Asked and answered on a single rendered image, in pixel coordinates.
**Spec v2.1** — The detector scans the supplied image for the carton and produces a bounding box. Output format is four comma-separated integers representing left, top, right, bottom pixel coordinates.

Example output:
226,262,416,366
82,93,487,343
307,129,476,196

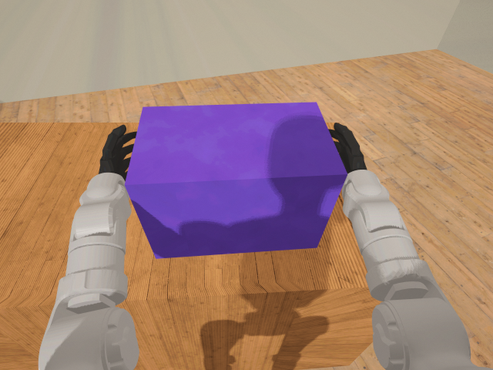
125,102,347,259

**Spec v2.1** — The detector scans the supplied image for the robot right hand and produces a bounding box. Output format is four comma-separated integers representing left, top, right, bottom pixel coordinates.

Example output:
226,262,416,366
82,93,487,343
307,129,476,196
329,123,367,173

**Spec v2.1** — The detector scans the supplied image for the pedestal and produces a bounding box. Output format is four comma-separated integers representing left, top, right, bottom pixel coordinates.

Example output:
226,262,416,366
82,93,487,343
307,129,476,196
0,123,383,370

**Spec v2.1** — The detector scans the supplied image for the left robot forearm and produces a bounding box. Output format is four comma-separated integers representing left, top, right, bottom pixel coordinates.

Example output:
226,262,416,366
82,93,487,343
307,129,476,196
39,173,132,370

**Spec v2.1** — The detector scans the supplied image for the robot right upper arm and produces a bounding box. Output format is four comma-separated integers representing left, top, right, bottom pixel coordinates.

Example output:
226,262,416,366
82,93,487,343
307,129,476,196
372,298,493,370

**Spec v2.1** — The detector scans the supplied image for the robot left upper arm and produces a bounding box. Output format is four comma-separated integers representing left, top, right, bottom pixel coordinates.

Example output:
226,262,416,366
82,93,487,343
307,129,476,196
40,307,139,370

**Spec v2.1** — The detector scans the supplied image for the robot left hand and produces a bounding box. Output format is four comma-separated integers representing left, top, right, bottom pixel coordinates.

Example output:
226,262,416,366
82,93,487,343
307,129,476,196
99,125,137,182

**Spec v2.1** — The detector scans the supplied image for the right robot forearm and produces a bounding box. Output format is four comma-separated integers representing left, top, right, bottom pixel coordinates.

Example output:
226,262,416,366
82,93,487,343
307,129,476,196
342,170,471,359

